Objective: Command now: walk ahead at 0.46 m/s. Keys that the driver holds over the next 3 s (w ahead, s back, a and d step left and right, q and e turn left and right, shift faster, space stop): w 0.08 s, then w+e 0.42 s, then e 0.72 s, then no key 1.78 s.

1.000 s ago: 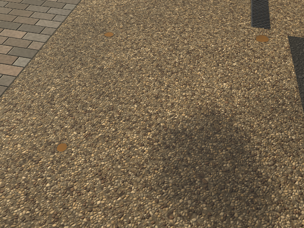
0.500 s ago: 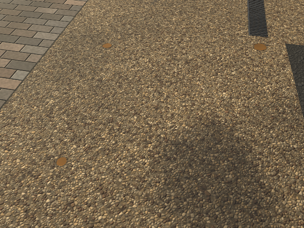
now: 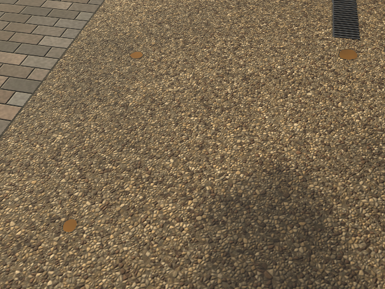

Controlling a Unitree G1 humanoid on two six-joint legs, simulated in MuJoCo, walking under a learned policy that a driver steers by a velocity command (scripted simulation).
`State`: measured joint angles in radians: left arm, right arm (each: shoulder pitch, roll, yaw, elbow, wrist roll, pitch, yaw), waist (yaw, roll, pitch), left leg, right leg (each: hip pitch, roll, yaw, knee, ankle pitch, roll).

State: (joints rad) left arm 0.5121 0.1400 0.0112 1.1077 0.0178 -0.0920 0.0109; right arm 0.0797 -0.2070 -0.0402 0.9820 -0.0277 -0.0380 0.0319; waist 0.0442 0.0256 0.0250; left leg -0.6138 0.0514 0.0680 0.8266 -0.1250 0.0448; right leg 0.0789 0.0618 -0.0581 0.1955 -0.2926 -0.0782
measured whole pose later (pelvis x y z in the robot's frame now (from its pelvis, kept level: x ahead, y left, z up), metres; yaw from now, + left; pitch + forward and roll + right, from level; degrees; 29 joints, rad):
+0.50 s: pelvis +0.28 +0.03 +0.00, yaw -10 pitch +0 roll +1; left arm 0.15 0.21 0.06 0.93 0.03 -0.01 -0.04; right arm 0.40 -0.18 -0.04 1.05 -0.02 -0.11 -0.02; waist -0.02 -0.03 0.05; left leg 0.00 -0.06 0.25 0.24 -0.25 0.08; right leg -0.67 -0.11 -0.02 0.92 -0.04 -0.07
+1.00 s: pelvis +0.44 -0.03 +0.00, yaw -27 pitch +2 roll +1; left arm 0.24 0.25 0.08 0.87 0.01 0.00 0.01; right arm 0.11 -0.23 -0.05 0.81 -0.03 0.02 -0.03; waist 0.04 0.02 0.08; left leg -0.60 0.08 -0.07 1.05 -0.32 -0.06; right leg -0.32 0.14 0.03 0.40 -0.10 -0.13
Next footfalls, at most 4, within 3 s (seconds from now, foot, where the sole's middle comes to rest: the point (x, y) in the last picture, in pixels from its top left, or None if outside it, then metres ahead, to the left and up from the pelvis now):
0.16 left None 0.27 0.09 -0.78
0.68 right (247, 283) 0.51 -0.10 -0.78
1.30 left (199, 259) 0.59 0.06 -0.78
1.70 right None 0.42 -0.07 -0.78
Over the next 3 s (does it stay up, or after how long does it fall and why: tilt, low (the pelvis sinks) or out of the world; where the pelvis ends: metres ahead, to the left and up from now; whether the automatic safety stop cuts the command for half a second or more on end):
stays up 0.48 0.01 0.00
